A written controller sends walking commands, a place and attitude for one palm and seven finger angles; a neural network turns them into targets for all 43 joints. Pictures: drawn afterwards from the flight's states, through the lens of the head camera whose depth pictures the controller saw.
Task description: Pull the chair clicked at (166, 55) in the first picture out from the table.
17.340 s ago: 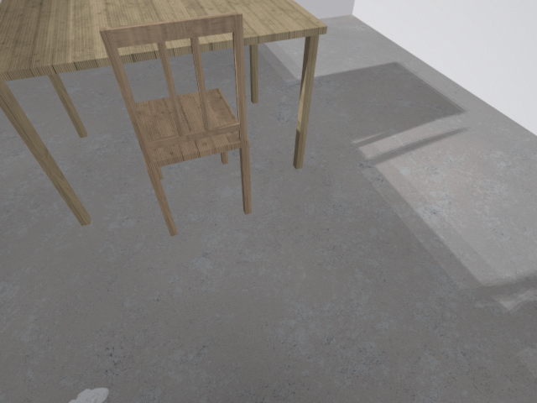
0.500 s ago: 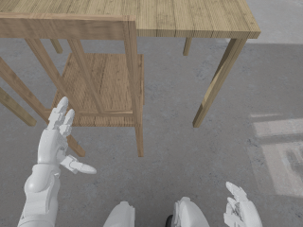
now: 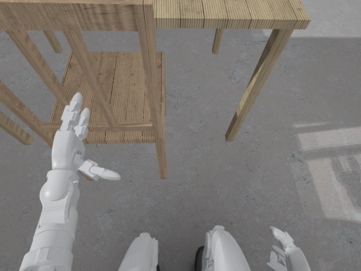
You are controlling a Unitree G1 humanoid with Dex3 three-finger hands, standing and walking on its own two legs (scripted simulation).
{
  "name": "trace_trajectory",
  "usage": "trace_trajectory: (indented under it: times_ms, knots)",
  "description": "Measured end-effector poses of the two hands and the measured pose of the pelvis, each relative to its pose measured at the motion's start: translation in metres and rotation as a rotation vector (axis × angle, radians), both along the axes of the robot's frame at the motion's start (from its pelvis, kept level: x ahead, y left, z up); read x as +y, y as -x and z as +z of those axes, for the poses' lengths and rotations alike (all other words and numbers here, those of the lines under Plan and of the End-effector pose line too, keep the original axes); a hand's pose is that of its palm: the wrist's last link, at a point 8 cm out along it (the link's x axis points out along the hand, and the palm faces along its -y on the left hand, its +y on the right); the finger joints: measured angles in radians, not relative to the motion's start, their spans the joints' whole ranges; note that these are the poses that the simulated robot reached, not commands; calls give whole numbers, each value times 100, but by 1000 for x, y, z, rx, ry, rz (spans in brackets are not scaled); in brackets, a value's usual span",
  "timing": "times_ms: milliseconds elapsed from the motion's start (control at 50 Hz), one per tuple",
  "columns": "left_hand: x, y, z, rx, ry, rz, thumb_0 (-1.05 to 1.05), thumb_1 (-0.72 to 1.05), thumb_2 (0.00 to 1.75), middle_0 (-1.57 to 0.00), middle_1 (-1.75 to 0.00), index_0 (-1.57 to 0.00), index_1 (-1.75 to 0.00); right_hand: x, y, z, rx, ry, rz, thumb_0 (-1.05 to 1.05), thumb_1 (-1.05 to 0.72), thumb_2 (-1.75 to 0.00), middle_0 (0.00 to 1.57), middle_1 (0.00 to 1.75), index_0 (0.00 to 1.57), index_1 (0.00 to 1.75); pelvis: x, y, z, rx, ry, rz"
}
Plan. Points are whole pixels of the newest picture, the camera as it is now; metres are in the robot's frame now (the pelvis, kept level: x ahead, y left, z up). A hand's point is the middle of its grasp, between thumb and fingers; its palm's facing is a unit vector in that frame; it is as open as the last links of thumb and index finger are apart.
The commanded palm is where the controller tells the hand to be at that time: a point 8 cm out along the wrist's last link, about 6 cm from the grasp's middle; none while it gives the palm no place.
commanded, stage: aim the fingers beside a spindle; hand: left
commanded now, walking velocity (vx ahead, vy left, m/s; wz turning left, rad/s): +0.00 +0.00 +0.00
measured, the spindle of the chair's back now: (56, 89) +0.51 +0.30 +0.04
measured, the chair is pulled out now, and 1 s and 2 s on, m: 0.00 0.00 0.00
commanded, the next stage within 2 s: push the fingers through the gap in 0.90 s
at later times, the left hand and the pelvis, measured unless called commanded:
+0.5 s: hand (98, 145) +0.37 +0.19 +0.02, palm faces +0.03 -1.00 -0.05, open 16.9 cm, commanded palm +0.35 +0.23 +0.02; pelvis +0.01 +0.01 +0.00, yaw +0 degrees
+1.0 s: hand (103, 150) +0.36 +0.17 +0.02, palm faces +0.00 -1.00 -0.03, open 16.9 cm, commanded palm +0.35 +0.23 +0.02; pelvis +0.01 +0.01 +0.00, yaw +0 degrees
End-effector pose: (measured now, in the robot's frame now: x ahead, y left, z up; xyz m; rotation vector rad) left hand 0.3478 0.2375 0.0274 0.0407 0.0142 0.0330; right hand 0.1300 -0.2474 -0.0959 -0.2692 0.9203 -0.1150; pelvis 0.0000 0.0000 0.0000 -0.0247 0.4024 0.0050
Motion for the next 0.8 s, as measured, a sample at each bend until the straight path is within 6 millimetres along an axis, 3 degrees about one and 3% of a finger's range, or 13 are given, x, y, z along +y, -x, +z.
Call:
trace_trajectory:
  times_ms: [240, 440, 640, 800]
  knots:
    - [-7, -3, -7, 24, 3, -21, -1, -50, 30, -6, -8, -6, -8, 2, 10, -4, 54, -9, -21, 1, -91, -89, 20, 30, 20, 30, 5, -3, 0, 12, 3, -4]
    - [4, -6, -6, 9, -11, 18, -1, -50, 30, -6, -8, -6, -8, 4, 1, -1, 46, -4, -12, 1, -91, -89, 20, 30, 20, 30, 5, -4, 1, 11, 5, -3]
    - [-7, 0, -9, 27, 10, -14, -1, -50, 30, -6, -8, -6, -8, 7, -10, 2, 29, -7, -1, 1, -91, -89, 20, 30, 20, 30, 7, -8, 3, 9, 6, -1]
    - [6, 5, -3, 2, -17, 16, -1, -50, 30, -6, -8, -6, -8, 9, -14, 1, 22, -12, 6, 1, -91, -89, 20, 30, 20, 30, 6, -8, 2, 4, 7, 0]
